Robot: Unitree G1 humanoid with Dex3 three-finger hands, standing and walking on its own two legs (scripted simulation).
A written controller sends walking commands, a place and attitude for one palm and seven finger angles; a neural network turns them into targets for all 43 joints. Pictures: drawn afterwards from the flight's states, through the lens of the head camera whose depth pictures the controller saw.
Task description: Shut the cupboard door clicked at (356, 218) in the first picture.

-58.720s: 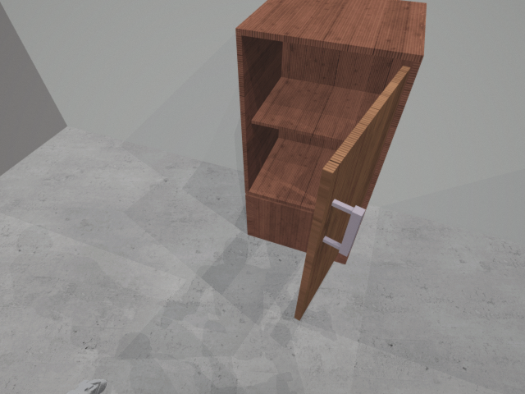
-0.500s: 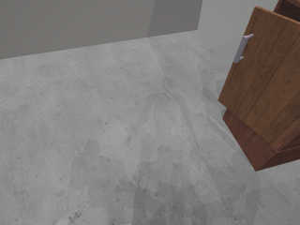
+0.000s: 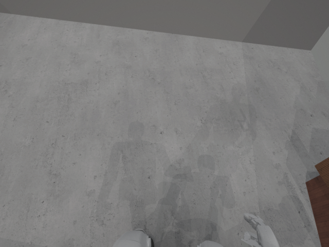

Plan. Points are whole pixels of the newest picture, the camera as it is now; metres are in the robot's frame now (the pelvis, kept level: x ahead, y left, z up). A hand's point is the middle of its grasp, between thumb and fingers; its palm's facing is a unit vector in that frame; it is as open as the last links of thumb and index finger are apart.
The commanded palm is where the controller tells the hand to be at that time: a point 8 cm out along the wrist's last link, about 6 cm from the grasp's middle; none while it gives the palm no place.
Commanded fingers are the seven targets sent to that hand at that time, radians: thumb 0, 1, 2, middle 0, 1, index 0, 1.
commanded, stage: walk to a spot facing it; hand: left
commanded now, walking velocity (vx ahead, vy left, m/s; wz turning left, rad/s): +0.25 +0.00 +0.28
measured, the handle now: out of the picture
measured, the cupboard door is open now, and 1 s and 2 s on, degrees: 18 18 18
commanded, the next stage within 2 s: turn to face it in 0.02 s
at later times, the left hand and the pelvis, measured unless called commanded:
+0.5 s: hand (127, 194) +0.26 +0.14 -0.14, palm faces -0.06 -0.97 -0.21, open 7.3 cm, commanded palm none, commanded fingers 0.00 0.90 0.90 -0.20 -0.30 -0.20 -0.30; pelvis +0.17 -0.04 +0.02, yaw -5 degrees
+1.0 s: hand (129, 150) +0.40 +0.16 -0.14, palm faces -0.37 -0.90 -0.21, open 7.4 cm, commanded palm none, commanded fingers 0.00 0.90 0.90 -0.20 -0.30 -0.20 -0.30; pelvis +0.22 +0.00 +0.02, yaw -24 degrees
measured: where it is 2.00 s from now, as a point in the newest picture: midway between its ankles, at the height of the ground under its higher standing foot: (165, 226)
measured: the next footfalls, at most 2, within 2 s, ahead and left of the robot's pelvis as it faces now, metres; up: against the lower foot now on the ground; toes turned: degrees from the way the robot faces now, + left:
right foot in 0.30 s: +0.25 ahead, -0.14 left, +0.00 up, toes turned -5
left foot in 0.68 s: +0.27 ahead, +0.10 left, +0.00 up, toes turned -10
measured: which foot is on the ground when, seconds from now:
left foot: down 0.00-0.32, up 0.34-0.66, down 0.68-1.00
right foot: up 0.00-0.28, down 0.30-0.68, up 0.70-1.00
